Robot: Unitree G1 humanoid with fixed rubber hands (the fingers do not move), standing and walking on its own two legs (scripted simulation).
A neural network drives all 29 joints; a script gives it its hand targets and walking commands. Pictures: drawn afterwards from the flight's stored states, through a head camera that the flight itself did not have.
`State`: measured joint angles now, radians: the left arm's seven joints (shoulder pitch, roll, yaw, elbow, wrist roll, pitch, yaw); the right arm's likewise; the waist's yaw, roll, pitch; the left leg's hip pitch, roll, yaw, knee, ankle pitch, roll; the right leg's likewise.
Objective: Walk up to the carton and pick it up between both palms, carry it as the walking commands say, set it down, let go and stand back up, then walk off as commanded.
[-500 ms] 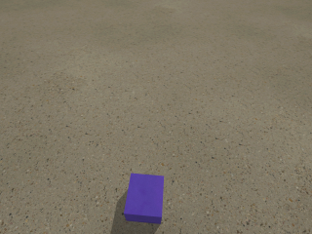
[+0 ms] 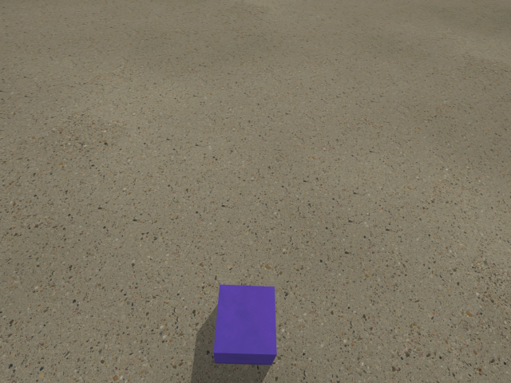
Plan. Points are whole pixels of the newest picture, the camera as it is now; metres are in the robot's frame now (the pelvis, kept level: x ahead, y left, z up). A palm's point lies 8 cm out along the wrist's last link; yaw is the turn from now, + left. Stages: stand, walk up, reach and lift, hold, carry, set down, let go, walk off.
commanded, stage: walk up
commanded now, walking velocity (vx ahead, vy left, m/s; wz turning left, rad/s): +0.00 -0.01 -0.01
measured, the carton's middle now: (245, 324) +0.42 -0.02 -0.70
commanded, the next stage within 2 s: stand in 0.36 s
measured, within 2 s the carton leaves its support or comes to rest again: neither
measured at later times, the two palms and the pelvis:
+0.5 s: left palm out of the picture +0.03 +0.22 -0.14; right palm out of the picture +0.01 -0.25 -0.14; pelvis +0.00 -0.01 +0.00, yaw +0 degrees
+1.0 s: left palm out of the picture +0.15 +0.21 -0.15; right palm out of the picture +0.15 -0.23 -0.15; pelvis -0.02 +0.00 -0.04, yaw +2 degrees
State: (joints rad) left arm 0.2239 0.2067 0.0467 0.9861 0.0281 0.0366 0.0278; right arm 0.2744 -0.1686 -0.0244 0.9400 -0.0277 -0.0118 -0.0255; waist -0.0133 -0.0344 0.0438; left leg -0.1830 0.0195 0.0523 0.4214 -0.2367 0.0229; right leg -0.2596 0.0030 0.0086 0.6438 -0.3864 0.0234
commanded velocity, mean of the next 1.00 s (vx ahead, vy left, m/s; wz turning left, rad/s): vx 0.00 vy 0.00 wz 0.00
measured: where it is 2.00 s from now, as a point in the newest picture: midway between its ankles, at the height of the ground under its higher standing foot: outside the picture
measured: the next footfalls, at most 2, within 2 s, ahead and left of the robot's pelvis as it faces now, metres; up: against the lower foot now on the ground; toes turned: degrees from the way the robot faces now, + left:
right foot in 0.06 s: +0.03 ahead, -0.12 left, +0.00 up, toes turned +6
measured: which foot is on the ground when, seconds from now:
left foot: down 0.00-1.00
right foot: up 0.00-0.04, down 0.06-1.00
